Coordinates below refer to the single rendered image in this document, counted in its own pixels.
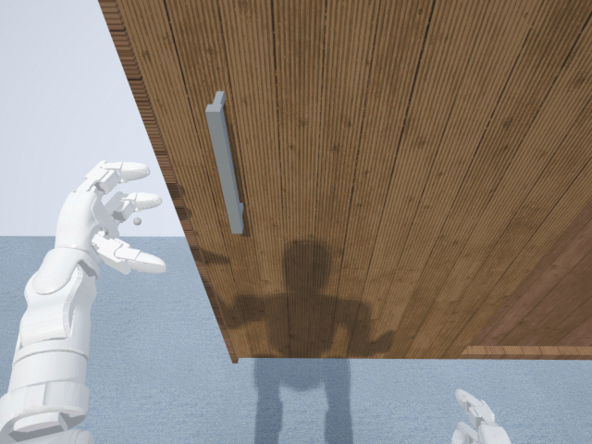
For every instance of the robot left hand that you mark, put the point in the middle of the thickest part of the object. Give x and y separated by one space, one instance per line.
83 215

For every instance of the robot right hand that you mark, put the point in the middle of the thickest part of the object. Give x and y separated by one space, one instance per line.
482 418

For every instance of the handle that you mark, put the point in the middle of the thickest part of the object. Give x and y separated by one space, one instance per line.
219 137

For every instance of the left robot forearm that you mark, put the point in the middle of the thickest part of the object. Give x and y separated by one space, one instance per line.
47 392

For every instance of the wardrobe door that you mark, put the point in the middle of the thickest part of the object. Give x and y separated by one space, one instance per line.
403 164
552 306

